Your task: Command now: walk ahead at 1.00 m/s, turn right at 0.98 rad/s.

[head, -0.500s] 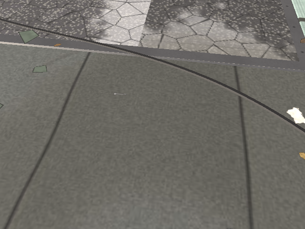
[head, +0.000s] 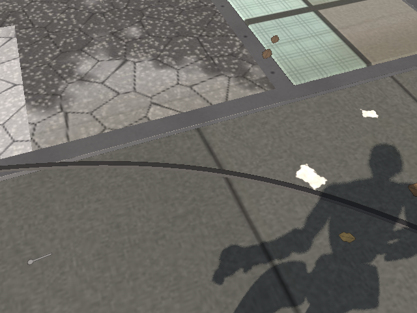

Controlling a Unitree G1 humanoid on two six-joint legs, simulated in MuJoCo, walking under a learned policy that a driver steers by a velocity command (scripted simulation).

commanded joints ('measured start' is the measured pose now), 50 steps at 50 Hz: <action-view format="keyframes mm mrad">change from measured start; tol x32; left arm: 1 -125 -39 -30 -141 20 16 -39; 12 -398 -60 -82 -265 12 31 -79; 16 137 78 -12 -91 11 16 -31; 38 379 -111 -53 40 -45 -10 36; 50 19 -56 -40 -32 -19 64 71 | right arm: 1 183 -40 -19 38 13 -21 7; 33 -201 -52 -9 -165 64 -73 26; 38 312 -156 -44 -5 0 -79 45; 50 -79 -80 -28 27 40 -16 39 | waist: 1 -75 145 -29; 11 -42 88 130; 19 118 -57 -332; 28 -77 88 105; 39 -132 218 -584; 42 -49 5 -136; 50 -5 123 -193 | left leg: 1 316 236 -249 -306 -79 94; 10 290 149 219 -427 570 35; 15 367 228 242 110 1413 28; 16 213 233 217 414 1290 47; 18 -434 -42 142 1125 -276 -2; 19 -568 -36 -72 1161 -205 -1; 36 282 -47 -8 -89 660 87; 38 863 439 -675 17 1166 409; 43 130 213 -325 -215 614 285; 50 19 164 -159 -264 499 285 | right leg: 1 -379 -141 27 38 66 14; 15 171 61 -249 -539 158 -118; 19 920 -305 691 -906 43 -404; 27 22 -86 212 -1110 558 -213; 35 412 -103 188 -758 840 -12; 36 346 -70 160 -550 811 39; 38 -87 162 213 207 -354 145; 39 -113 84 268 276 -289 152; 50 177 -119 30 -527 85 167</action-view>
